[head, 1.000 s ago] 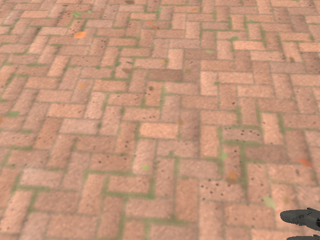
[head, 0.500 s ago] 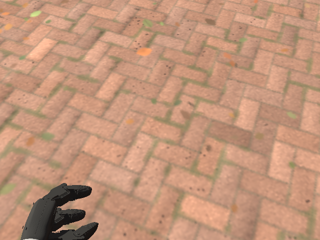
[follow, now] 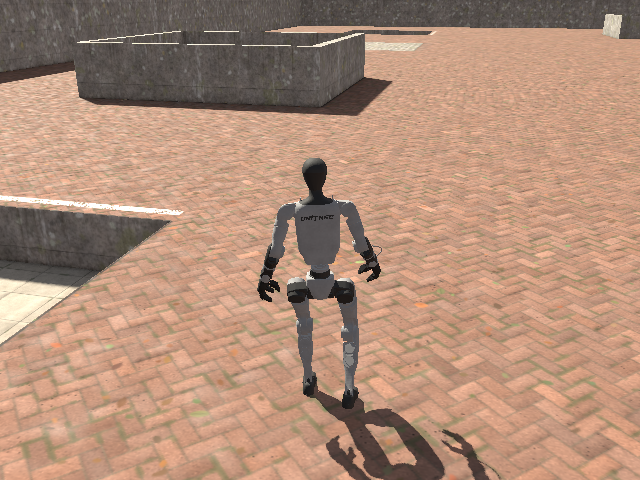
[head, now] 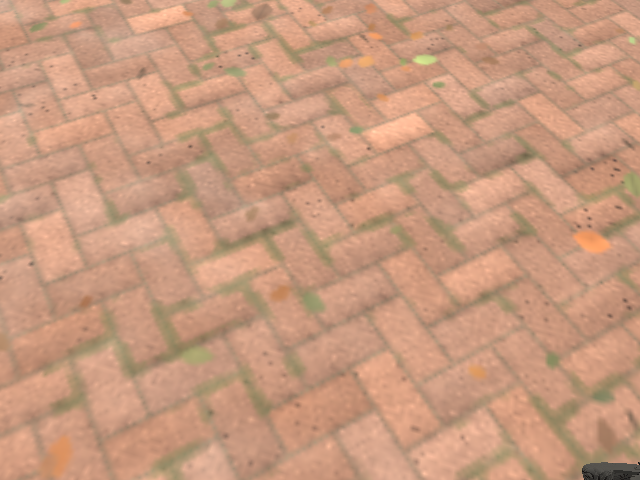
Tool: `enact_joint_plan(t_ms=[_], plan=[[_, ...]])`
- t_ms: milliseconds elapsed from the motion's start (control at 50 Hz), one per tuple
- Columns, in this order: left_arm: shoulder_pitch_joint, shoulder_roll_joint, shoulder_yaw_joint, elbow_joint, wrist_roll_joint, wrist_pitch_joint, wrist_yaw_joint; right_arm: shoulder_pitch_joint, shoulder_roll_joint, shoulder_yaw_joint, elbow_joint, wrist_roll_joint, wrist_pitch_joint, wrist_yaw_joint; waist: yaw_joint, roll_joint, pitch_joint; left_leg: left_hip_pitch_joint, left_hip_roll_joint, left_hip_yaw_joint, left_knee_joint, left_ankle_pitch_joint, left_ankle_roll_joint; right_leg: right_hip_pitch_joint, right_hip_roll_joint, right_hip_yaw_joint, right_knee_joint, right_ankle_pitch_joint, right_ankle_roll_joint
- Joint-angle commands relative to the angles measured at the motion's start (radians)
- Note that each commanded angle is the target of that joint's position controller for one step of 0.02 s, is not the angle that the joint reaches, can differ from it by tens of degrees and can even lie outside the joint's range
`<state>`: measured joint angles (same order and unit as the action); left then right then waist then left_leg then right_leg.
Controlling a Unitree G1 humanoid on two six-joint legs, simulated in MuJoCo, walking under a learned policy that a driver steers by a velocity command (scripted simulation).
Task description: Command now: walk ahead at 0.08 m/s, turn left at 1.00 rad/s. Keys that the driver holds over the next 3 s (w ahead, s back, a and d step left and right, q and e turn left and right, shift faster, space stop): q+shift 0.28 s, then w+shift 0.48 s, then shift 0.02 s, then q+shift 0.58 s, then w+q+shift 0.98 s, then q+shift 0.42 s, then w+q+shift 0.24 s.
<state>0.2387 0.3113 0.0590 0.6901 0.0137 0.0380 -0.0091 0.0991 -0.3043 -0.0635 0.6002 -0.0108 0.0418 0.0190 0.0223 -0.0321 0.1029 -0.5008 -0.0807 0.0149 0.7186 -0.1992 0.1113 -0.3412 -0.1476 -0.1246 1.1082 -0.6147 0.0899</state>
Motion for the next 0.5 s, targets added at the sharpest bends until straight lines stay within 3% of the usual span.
enact_joint_plan(t_ms=[20, 40, 60, 80, 140, 220, 280, 300, 320, 340, 360, 380, 400, 440, 480, 500], plan=[[-0.012, 0.103, 0.019, -0.118, 0.008, 0.005, 0.026, 0.125, -0.225, -0.082, -0.032, -0.002, 0.001, -0.021, -0.053, 0.135, -0.176, 0.380, 0.290, -0.546, -0.398, 0.155, 0.211, -0.324, 0.043, 0.166, 0.119, 0.064, -0.005], [-0.027, 0.105, 0.020, -0.115, 0.016, 0.003, 0.032, 0.073, -0.186, -0.071, -0.036, -0.001, 0.003, -0.026, -0.026, 0.152, -0.143, 0.313, 0.225, -0.483, -0.405, 0.148, 0.164, -0.281, 0.039, 0.170, 0.045, 0.126, -0.015], [-0.004, 0.113, 0.022, -0.097, 0.023, 0.009, 0.034, 0.048, -0.153, -0.061, -0.039, -0.001, 0.003, -0.026, -0.008, 0.152, -0.152, 0.275, 0.191, -0.440, -0.398, 0.206, 0.143, -0.226, 0.048, 0.166, 0.016, 0.158, -0.019], [0.007, 0.110, 0.022, -0.085, 0.022, 0.016, 0.033, 0.057, -0.147, -0.058, -0.034, -0.002, -0.001, -0.020, -0.007, 0.124, -0.181, 0.263, 0.182, -0.431, -0.386, 0.275, 0.139, -0.188, 0.068, 0.163, -0.004, 0.168, -0.023], [-0.041, 0.070, 0.008, -0.093, 0.007, 0.021, 0.029, 0.109, -0.172, -0.072, -0.005, -0.009, -0.008, -0.004, -0.024, 0.061, -0.217, 0.269, 0.166, -0.472, -0.376, 0.259, 0.139, -0.157, 0.110, 0.183, -0.122, 0.177, -0.032], [-0.102, 0.064, 0.003, -0.106, 0.004, 0.017, 0.034, 0.130, -0.184, -0.081, 0.011, -0.013, 0.000, 0.006, -0.049, 0.102, -0.202, 0.261, 0.150, -0.575, -0.398, 0.052, 0.123, -0.133, 0.166, 0.214, -0.248, 0.224, -0.053], [-0.115, 0.069, 0.002, -0.105, -0.005, 0.008, 0.039, 0.124, -0.184, -0.085, 0.019, -0.016, 0.005, 0.014, -0.053, 0.137, -0.185, 0.235, 0.126, -0.627, -0.390, 0.035, 0.093, -0.050, 0.211, 0.220, -0.364, 0.226, -0.070], [-0.072, 0.072, 0.003, -0.091, -0.002, 0.002, 0.039, 0.121, -0.180, -0.085, 0.021, -0.016, 0.006, 0.018, -0.039, 0.139, -0.225, 0.205, 0.113, -0.632, -0.401, -0.156, 0.088, 0.035, 0.215, 0.214, -0.415, 0.213, -0.081], [-0.020, 0.071, 0.004, -0.073, -0.003, -0.001, 0.039, 0.087, -0.172, -0.082, 0.013, -0.017, 0.007, 0.020, -0.006, 0.154, -0.225, 0.101, 0.087, -0.630, -0.414, -0.355, 0.068, 0.168, 0.222, 0.197, -0.501, 0.203, -0.096], [0.060, 0.072, 0.008, -0.047, -0.004, -0.006, 0.044, 0.044, -0.155, -0.076, 0.004, -0.012, 0.007, 0.018, 0.056, 0.147, -0.201, -0.065, 0.042, -0.599, -0.398, -0.506, 0.022, 0.352, 0.212, 0.185, -0.631, 0.236, -0.115], [0.122, 0.138, 0.026, -0.032, 0.003, -0.014, 0.057, 0.054, -0.094, -0.059, 0.000, -0.006, -0.002, 0.006, 0.088, -0.005, -0.173, -0.220, -0.051, -0.461, -0.196, -0.580, -0.043, 0.459, 0.066, 0.314, -0.797, 0.067, -0.140], [0.080, 0.261, 0.050, -0.049, 0.026, -0.023, 0.060, 0.025, -0.031, -0.037, -0.038, 0.005, -0.010, 0.000, 0.075, -0.262, -0.156, -0.318, -0.189, -0.223, 0.147, -0.378, -0.076, 0.391, -0.225, 0.730, -0.979, -0.229, -0.208], [-0.021, 0.219, 0.049, -0.058, 0.037, -0.027, 0.054, 0.007, -0.120, -0.048, -0.026, -0.037, -0.023, -0.002, 0.016, -0.091, -0.064, -0.303, -0.079, -0.265, 0.270, -0.177, -0.085, 0.218, -0.212, 0.755, -0.980, -0.229, -0.220], [-0.086, 0.124, 0.022, -0.060, 0.028, -0.048, 0.032, 0.125, -0.106, -0.040, 0.028, -0.035, -0.035, 0.025, -0.067, -0.058, -0.079, -0.219, -0.069, -0.251, 0.400, -0.050, -0.093, 0.152, -0.111, 0.592, -0.944, -0.084, -0.197], [-0.066, 0.107, 0.018, -0.052, 0.016, -0.066, 0.013, 0.173, -0.096, -0.031, 0.059, -0.044, -0.036, 0.047, -0.063, -0.086, -0.087, -0.200, -0.062, -0.199, 0.495, -0.026, -0.098, 0.130, -0.046, 0.473, -0.947, -0.026, -0.192], [-0.033, 0.111, 0.021, -0.038, 0.013, -0.075, 0.004, 0.143, -0.092, -0.026, 0.047, -0.044, -0.037, 0.052, -0.045, -0.086, -0.069, -0.222, -0.049, -0.194, 0.492, -0.009, -0.100, 0.132, -0.044, 0.460, -0.953, -0.027, -0.200]])
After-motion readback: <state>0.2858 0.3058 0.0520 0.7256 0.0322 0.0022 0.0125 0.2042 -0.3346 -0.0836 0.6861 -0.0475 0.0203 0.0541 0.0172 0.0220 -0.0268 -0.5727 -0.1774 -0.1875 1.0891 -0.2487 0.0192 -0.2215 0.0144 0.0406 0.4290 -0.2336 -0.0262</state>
